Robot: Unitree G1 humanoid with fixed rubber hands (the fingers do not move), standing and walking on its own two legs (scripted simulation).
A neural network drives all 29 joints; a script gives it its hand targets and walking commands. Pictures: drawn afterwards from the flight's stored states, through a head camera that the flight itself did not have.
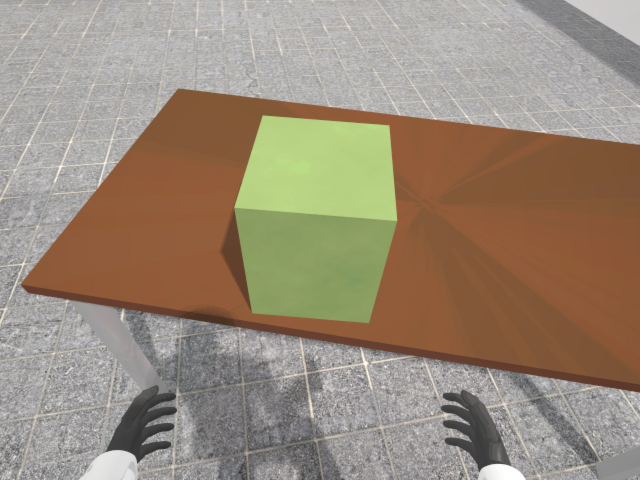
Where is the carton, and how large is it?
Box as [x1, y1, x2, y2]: [234, 116, 396, 322]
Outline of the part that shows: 262,116 234,207 252,312 368,322 396,223 388,125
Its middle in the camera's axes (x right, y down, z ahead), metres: +0.00 -0.03 +0.64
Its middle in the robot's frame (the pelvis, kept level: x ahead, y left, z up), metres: +0.50 +0.06 +0.01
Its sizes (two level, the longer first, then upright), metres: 0.210 0.200 0.250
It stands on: a table, 0.65 m high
